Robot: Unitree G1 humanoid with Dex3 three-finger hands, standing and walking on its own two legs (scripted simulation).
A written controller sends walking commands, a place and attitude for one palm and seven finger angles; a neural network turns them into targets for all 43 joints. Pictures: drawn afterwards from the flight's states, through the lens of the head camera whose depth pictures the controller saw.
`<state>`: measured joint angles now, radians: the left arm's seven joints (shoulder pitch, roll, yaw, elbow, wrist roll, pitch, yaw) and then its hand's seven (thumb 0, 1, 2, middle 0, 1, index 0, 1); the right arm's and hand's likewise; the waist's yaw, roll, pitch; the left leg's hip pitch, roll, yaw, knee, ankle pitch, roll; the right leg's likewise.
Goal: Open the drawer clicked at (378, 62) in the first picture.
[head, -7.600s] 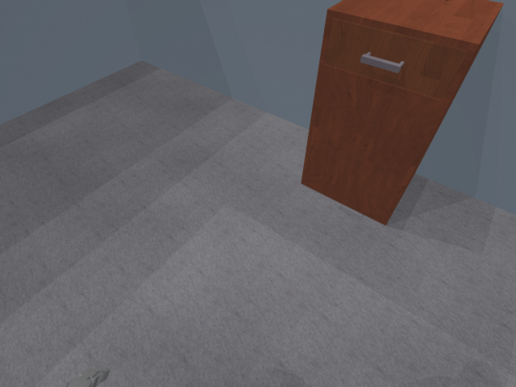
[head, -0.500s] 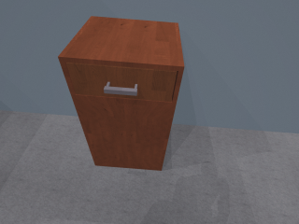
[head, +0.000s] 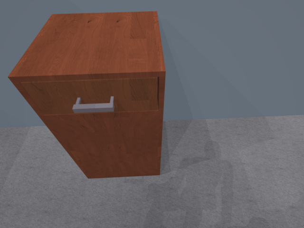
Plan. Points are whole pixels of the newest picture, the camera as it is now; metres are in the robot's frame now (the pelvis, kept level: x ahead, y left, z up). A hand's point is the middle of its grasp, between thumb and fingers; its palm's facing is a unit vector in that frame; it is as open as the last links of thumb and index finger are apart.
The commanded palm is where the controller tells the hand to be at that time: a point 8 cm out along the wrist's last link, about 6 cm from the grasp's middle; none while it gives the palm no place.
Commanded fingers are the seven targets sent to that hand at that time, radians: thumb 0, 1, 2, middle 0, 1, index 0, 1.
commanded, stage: come to a stop and stand still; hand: left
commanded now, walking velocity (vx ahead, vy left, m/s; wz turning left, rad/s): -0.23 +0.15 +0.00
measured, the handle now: (94, 103) +0.50 +0.20 +0.01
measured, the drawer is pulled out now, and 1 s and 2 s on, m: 0.00 0.00 0.00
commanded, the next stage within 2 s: none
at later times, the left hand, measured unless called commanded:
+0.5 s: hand out of the picture +0.04 +0.19 -0.16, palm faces +0.01 -0.97 -0.25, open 7.4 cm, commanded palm none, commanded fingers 0.00 0.90 0.90 -0.20 -0.30 -0.20 -0.30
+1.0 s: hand out of the picture -0.06 +0.13 -0.16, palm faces +0.02 -0.99 -0.17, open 7.3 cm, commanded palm none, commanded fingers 0.00 0.90 0.90 -0.20 -0.30 -0.20 -0.30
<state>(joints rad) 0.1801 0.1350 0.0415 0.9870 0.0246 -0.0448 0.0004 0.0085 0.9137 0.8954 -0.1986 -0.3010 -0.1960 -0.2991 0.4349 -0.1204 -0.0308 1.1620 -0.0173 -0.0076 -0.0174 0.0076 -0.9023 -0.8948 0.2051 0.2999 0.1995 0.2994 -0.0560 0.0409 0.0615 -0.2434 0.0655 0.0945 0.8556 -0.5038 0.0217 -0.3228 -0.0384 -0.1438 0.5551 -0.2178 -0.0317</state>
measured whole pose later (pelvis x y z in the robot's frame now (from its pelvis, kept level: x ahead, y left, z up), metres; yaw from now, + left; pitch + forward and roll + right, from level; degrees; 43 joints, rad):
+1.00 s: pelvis -0.06 -0.03 +0.01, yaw -1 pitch -3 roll +0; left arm 0.31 0.14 0.01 1.10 0.02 0.01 0.03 0.01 0.92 0.89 -0.20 -0.30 -0.20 -0.30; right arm 0.33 -0.13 0.00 1.17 -0.02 0.04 -0.02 0.01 -0.91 -0.90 0.20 0.30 0.20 0.30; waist -0.01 0.00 0.03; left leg -0.22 0.04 0.04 0.43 -0.17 -0.01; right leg -0.17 0.02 -0.08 0.41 -0.20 -0.03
